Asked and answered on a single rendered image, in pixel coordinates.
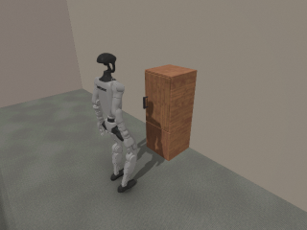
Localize handle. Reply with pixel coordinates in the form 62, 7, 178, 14
143, 96, 148, 109

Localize robot right hand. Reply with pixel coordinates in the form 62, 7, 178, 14
124, 137, 136, 154

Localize cupboard door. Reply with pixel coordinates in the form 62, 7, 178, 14
145, 72, 171, 131

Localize right robot shin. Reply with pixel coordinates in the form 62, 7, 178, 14
121, 155, 138, 187

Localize right robot foot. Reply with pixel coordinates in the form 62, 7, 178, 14
117, 179, 136, 193

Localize robot left forearm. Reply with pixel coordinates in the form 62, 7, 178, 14
92, 103, 104, 123

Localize right robot upper arm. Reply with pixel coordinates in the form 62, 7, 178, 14
111, 81, 125, 117

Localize left robot upper arm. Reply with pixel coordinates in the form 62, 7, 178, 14
91, 77, 101, 106

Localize robot left hand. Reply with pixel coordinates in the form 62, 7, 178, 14
97, 121, 108, 136

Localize robot right forearm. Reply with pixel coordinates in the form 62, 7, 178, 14
114, 109, 130, 139

